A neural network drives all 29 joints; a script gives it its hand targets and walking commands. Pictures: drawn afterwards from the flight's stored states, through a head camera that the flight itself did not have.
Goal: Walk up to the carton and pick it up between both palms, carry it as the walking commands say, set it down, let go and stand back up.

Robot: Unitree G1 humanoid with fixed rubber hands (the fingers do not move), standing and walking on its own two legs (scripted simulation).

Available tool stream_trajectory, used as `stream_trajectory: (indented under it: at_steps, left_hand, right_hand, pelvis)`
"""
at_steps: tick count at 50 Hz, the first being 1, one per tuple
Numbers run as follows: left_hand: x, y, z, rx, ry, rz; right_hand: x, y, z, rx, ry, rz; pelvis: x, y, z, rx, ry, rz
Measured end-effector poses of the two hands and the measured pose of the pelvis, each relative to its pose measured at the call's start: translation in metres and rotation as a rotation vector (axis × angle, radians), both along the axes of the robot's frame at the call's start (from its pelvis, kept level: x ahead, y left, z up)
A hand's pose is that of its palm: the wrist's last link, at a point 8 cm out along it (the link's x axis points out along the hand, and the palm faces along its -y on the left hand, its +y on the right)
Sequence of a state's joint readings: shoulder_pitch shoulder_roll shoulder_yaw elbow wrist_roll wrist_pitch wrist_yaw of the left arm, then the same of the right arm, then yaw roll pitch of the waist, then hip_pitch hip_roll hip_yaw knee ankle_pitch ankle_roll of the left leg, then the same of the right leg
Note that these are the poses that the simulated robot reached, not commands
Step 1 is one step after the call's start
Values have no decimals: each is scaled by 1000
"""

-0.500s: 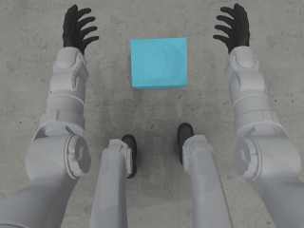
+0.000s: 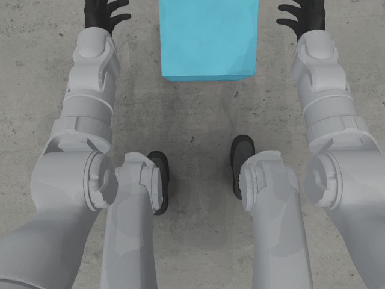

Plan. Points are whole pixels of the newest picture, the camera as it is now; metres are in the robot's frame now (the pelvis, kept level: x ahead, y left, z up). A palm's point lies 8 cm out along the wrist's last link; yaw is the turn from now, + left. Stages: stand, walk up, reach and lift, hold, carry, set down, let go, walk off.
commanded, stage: reach and lift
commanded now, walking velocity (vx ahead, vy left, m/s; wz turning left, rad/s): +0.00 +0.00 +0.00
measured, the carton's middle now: (206, 44) +0.53 -0.03 -0.37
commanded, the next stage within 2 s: none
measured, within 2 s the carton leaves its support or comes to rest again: leaves its support in 2.00 s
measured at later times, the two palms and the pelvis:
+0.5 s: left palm (120, 46) +0.52 +0.16 -0.28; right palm (282, 43) +0.51 -0.18 -0.29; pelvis -0.01 +0.00 -0.07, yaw +1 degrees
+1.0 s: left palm (120, 40) +0.53 +0.16 -0.27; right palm (276, 38) +0.52 -0.17 -0.28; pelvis -0.01 +0.00 -0.08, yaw +0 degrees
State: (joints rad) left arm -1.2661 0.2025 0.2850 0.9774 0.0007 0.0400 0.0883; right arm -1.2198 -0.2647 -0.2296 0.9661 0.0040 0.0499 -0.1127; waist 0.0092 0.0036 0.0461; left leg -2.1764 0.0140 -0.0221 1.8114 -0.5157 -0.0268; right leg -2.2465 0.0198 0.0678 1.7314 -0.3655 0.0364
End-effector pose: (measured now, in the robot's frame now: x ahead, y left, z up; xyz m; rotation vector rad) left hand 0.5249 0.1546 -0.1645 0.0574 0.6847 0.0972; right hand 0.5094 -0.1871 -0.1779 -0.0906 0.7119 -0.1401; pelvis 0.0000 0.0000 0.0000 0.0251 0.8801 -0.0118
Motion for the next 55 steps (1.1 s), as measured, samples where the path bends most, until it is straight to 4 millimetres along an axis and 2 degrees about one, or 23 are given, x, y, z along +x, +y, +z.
stream_trajectory:
  at_steps: [14,19,22,29,36,42,48,55]
  left_hand:
    - [-5,-1,-69,23,54,-29]
    - [-10,-5,-98,26,84,-48]
    - [-10,-3,-108,15,76,-41]
    - [-5,8,-110,26,44,-49]
    - [-1,6,-109,24,37,-65]
    - [-2,5,-109,26,42,-67]
    - [1,3,-107,26,37,-83]
    - [2,-6,-107,4,36,-110]
  right_hand:
    - [-3,-2,-69,-11,68,0]
    - [-6,2,-97,4,97,10]
    - [-10,4,-110,-11,127,23]
    - [11,10,-98,-6,49,19]
    - [1,9,-107,-8,113,6]
    - [12,12,-98,2,52,19]
    - [6,14,-104,15,84,26]
    - [14,26,-98,35,48,46]
  pelvis:
    - [-11,1,-45,-7,-90,8]
    - [-13,1,-59,-8,-114,10]
    - [-13,-1,-65,-5,-133,15]
    - [-13,1,-75,-10,-161,17]
    - [-14,3,-76,-15,-167,17]
    - [-14,3,-77,-14,-167,17]
    - [-14,3,-76,-14,-166,18]
    - [-14,3,-77,-14,-166,18]
